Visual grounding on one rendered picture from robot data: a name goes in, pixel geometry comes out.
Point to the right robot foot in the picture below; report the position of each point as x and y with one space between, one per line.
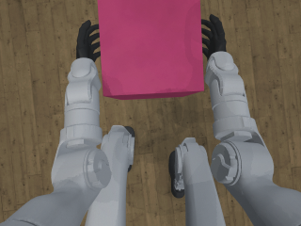
177 193

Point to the left robot foot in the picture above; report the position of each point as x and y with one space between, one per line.
132 132

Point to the robot foot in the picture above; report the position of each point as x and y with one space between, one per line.
132 132
177 193

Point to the robot left hand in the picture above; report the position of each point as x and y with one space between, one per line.
84 48

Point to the right robot upper arm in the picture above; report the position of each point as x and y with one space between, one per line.
246 170

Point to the robot right hand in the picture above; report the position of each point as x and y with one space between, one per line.
216 41

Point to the left robot upper arm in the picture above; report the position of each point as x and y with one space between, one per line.
77 178

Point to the right robot forearm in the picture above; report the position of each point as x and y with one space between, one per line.
232 121

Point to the carton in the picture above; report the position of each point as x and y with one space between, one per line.
150 48

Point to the left robot forearm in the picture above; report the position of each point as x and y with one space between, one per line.
81 109

